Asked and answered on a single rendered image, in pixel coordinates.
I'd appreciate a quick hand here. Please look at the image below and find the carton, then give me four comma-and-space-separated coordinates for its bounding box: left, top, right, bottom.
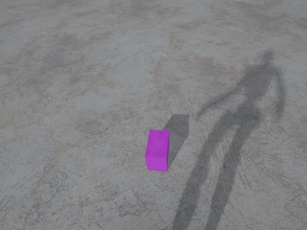
145, 129, 170, 172

